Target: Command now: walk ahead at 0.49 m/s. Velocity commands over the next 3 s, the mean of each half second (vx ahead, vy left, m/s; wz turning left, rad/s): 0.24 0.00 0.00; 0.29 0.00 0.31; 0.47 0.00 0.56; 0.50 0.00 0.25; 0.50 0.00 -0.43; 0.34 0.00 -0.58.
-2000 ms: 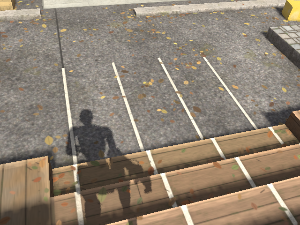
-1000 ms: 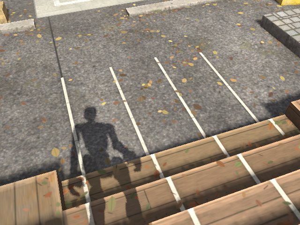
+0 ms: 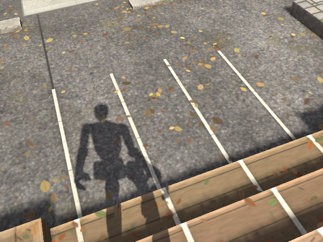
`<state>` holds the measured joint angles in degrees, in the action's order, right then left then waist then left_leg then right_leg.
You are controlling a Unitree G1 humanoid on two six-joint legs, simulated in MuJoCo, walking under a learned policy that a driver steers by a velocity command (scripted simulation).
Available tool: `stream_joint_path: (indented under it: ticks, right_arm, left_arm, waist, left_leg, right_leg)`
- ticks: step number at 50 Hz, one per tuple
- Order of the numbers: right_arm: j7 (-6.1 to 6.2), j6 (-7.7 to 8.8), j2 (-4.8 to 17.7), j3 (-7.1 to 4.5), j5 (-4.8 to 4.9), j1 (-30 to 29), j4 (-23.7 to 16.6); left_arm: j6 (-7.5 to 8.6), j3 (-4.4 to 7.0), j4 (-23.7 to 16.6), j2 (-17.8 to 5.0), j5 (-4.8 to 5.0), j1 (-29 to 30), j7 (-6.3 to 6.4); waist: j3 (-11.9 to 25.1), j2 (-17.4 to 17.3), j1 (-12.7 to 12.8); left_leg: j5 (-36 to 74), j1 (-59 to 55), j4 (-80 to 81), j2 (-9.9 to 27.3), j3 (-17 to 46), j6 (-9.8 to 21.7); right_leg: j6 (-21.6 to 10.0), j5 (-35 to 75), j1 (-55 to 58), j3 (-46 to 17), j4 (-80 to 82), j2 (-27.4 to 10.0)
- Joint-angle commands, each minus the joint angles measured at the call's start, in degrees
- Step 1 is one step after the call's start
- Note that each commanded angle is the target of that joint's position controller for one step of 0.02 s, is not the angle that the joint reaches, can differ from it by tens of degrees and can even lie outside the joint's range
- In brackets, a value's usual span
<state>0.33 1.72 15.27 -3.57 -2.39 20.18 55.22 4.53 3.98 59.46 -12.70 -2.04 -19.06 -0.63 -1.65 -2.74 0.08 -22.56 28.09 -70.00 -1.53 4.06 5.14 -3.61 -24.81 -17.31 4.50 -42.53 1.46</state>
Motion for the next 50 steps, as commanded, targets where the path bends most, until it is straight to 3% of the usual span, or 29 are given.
stream_joint_path:
  ticks: [1,4,5,8,9,10,11,12,13,14,15,16,17,18,20,21,23,25,28,30,32,33,34,36,39,43,48,49,50]
  right_arm:
    - [-0.83,-1.23,2.6,-1.29,-0.03,-3.2,-3.5]
    - [-2.73,-1.0,-1.7,0.77,-0.83,-6.6,-4.5]
    - [-2.64,-1.01,-3.3,1.65,0.27,-6.4,-3.8]
    - [-1.91,-0.56,-1.7,2.9,0.96,-9.8,-4.6]
    - [-1.2,-0.34,-1.9,3.16,0.59,-8.8,-3.7]
    - [-0.97,0.08,-0.4,3.31,1.07,-6.5,-2.4]
    - [-0.85,0.76,0.8,2.7,1.2,-1.2,-0.2]
    - [-0.98,0.97,1.9,2.02,0.53,6.3,3.2]
    - [-1.61,1.43,6.2,1.02,0.54,16.3,5.7]
    - [-1.86,1.55,6.6,1.52,1.32,15.3,3.8]
    - [-1.52,1.08,5.7,1.43,1.95,12.4,2.0]
    - [-0.8,0.84,4.0,2.06,1.34,9.2,1.0]
    - [0.12,0.34,2.4,2.98,1.89,5.0,0.4]
    - [0.77,1.14,3.7,2.86,1.12,6.1,1.2]
    - [0.99,2.25,-1.3,4.55,1.31,1.5,1.1]
    - [1.19,2.57,-1.7,5.07,1.58,-0.6,0.7]
    - [1.32,2.68,-0.4,4.91,2.16,0.0,2.4]
    - [0.52,2.42,0.2,4.6,2.29,2.6,4.1]
    - [-0.1,1.34,0.9,3.95,2.22,-2.1,2.5]
    - [0.64,-0.35,-0.4,3.42,1.06,10.6,4.8]
    - [1.1,-1.46,-0.6,2.9,0.37,10.7,4.0]
    - [0.72,-1.93,0.6,2.06,0.03,7.2,1.4]
    - [0.15,-2.33,3.4,0.98,-0.27,-0.2,-1.4]
    - [-0.9,-2.83,1.7,0.53,0.29,-5.5,-3.8]
    - [-1.74,-3.53,-1.2,0.22,-0.66,-0.3,-2.0]
    - [-1.73,-4.99,0.8,-0.8,-0.81,-2.2,-4.0]
    - [-0.85,-4.83,1.8,-1.41,-0.52,-3.3,-6.5]
    - [-0.8,-4.67,1.8,-1.57,-0.21,0.9,-5.4]
    - [-0.93,-4.11,1.6,-1.84,0.13,10.6,-1.8]
  left_arm:
    - [1.87,0.25,-1.0,-4.2,0.19,-1.6,0.81]
    - [2.47,-0.36,-0.9,-3.4,2.46,0.1,1.83]
    - [2.14,-0.59,0.0,-3.1,2.75,-1.7,2.05]
    - [1.07,-0.85,1.2,-2.9,2.01,-6.5,2.82]
    - [0.62,-1.03,1.3,-2.6,1.16,-7.6,2.77]
    - [-0.4,-1.14,2.0,-2.6,1.19,-9.9,3.67]
    - [-1.58,-1.56,2.4,-2.2,0.1,-10.9,4.72]
    - [-2.64,-1.79,2.6,-2.4,0.63,-12.3,4.65]
    - [-3.31,-1.45,2.8,-0.1,3.08,-16.4,3.99]
    - [-3.28,-2.0,2.0,-0.5,4.48,-21.4,5.07]
    - [-2.76,-1.89,1.7,-2.6,3.68,-18.2,5.41]
    - [-2.68,-1.44,0.0,-4.1,2.71,-12.1,4.93]
    - [-3.3,-1.3,-0.9,-4.5,1.96,-5.1,4.06]
    - [-4.03,-1.25,-1.8,-3.8,0.7,-9.4,3.57]
    - [-5.77,-0.95,0.1,-2.7,-0.49,-7.2,4.11]
    - [-6.13,-1.17,-0.2,-1.7,0.05,-3.3,3.45]
    - [-5.89,-2.54,-0.2,1.8,0.64,-1.4,2.09]
    - [-6.36,-2.44,2.4,1.3,1.56,-5.7,1.62]
    - [-6.02,-2.16,5.5,-0.1,0.63,-9.1,2.05]
    - [-4.57,-1.57,4.5,-4.0,1.15,-3.7,2.29]
    - [-4.22,-0.57,4.0,-6.0,1.09,-4.1,1.89]
    - [-4.31,0.66,4.0,-9.5,1.21,-5.4,2.01]
    - [-4.18,1.38,3.9,-10.4,1.05,-8.2,2.01]
    - [-3.97,1.8,1.9,-9.4,0.53,-3.9,2.34]
    - [-2.98,2.19,-1.7,-8.2,-0.35,2.6,2.47]
    - [-1.23,2.15,-2.7,-8.3,-0.1,1.2,0.83]
    - [-0.62,3.24,-3.4,-12.3,-1.32,2.3,0.42]
    - [-0.9,3.49,-3.9,-13.0,-1.06,4.9,0.37]
    - [-1.4,3.73,-4.2,-13.4,-0.68,9.0,0.45]
  waist:
    - [-4.6,3.4,-2.1]
    - [-2.0,4.6,-3.8]
    - [-1.6,5.7,-3.1]
    - [-5.1,6.9,0.0]
    - [-3.3,5.1,0.5]
    - [-5.2,4.3,0.1]
    - [-5.5,4.2,-0.9]
    - [-2.5,2.1,-2.9]
    - [6.3,-8.7,-4.6]
    - [14.1,-4.0,-2.1]
    - [13.4,-0.1,-3.2]
    - [10.4,4.2,-2.9]
    - [7.9,8.4,-2.0]
    - [7.8,0.6,0.3]
    - [-0.3,0.9,2.5]
    - [-1.5,4.6,3.5]
    - [0.3,-2.7,3.5]
    - [3.0,-6.0,4.3]
    - [-1.8,-2.7,6.5]
    - [-2.5,6.1,-0.4]
    - [-0.6,10.8,0.1]
    - [0.5,16.4,1.6]
    - [0.5,15.5,5.2]
    - [-4.0,8.6,3.6]
    - [-0.9,6.4,-0.4]
    - [-1.1,8.2,-0.7]
    - [-0.9,10.8,-1.2]
    - [-0.4,10.5,-3.7]
    - [0.1,6.6,-9.9]
  left_leg:
    - [16.9,9.5,10.5,3.0,4.4,-0.2]
    - [46.2,-11.6,27.3,-2.0,-7.1,-0.5]
    - [49.5,-18.4,28.7,-3.7,-9.8,-1.3]
    - [48.2,-18.3,36.6,-3.3,-9.9,-2.8]
    - [49.9,-20.9,36.8,-4.5,-12.1,-2.9]
    - [47.5,-16.3,50.4,-0.5,-7.4,-2.5]
    - [50.6,-17.9,60.6,1.7,-6.9,-1.6]
    - [58.0,-27.1,66.6,4.9,-5.9,-0.5]
    - [96.9,-51.1,46.1,17.1,3.7,6.1]
    - [101.8,-63.6,31.6,25.7,9.1,8.9]
    - [92.2,-58.8,35.0,26.5,8.9,11.1]
    - [81.5,-51.3,38.9,25.0,8.0,12.2]
    - [75.9,-43.3,43.1,19.6,5.8,9.2]
    - [67.9,-34.6,41.5,22.4,7.8,13.1]
    - [60.9,-17.5,43.8,19.4,7.9,13.9]
    - [55.8,-10.6,47.2,14.7,3.9,11.3]
    - [63.4,-7.3,46.1,10.1,-1.8,5.8]
    - [65.1,-6.6,43.4,10.1,-2.3,2.8]
    - [49.6,-0.6,38.2,7.9,-2.7,1.8]
    - [26.2,-5.6,34.1,5.2,0.3,0.9]
    - [-4.8,-0.8,24.9,-0.1,-1.7,2.0]
    - [-15.8,4.9,17.9,-3.0,-5.3,1.5]
    - [-18.8,9.2,8.8,-1.9,-4.5,1.4]
    - [-9.6,10.6,6.7,2.5,-0.5,1.2]
    - [0.2,-1.6,5.8,2.1,-4.8,-0.3]
    - [6.4,-0.3,1.8,3.5,-4.4,0.2]
    - [-1.2,-7.3,11.5,2.7,-10.2,-0.7]
    - [-2.5,-14.4,16.2,1.0,-13.4,-0.7]
    - [-0.5,-25.8,25.9,-2.4,-17.1,-0.4]
  right_leg:
    - [-7.1,13.4,-1.0,-16.7,13.3,-11.5]
    - [-5.1,6.4,-17.2,-6.9,10.5,-4.7]
    - [-4.1,6.9,-20.7,-4.9,9.3,-3.8]
    - [-3.5,9.4,-15.6,-6.0,-0.2,-3.6]
    - [-3.0,10.1,-13.6,-5.8,-6.5,-3.4]
    - [-3.6,14.1,-4.7,-6.1,-12.9,-2.2]
    - [-4.4,18.0,-0.5,-6.0,-22.0,-2.4]
    - [-4.4,19.7,-1.8,-4.9,-34.4,-1.3]
    - [-1.6,-25.8,-21.4,-0.4,-62.4,5.9]
    - [-2.5,-28.5,-35.1,-8.9,-69.0,4.9]
    - [-2.8,-24.5,-40.3,-10.4,-68.9,2.9]
    - [-2.2,-18.9,-41.4,-10.3,-65.7,2.0]
    - [-1.9,-10.3,-39.6,-8.4,-62.9,2.1]
    - [-0.7,-0.4,-34.6,-12.9,-51.1,-0.1]
    - [2.6,6.8,-27.6,-13.9,-36.4,-2.3]
    - [3.8,13.4,-19.5,-10.3,-23.4,-3.3]
    - [2.6,20.0,-4.8,-4.6,-6.8,-2.3]
    - [1.4,23.0,4.7,-4.0,-10.3,-1.5]
    - [-0.3,21.8,11.7,-1.3,-3.1,0.0]
    - [-2.3,38.9,10.7,-7.7,5.2,-5.6]
    - [-7.2,23.6,11.6,-17.5,10.8,-11.0]
    - [-11.4,8.4,11.7,-27.6,17.3,-17.0]
    - [-14.4,-6.0,10.4,-35.9,23.9,-21.5]
    - [-13.9,-22.3,1.6,-35.5,27.1,-22.5]
    - [-10.4,-14.8,-8.5,-22.4,25.0,-18.8]
    - [-7.8,-11.4,-8.6,-15.6,20.9,-20.1]
    - [-2.7,-0.9,-8.2,-7.8,11.0,-20.8]
    - [-1.1,1.9,-11.7,-4.5,6.8,-19.7]
    - [0.5,10.0,-16.8,1.9,-5.6,-15.8]
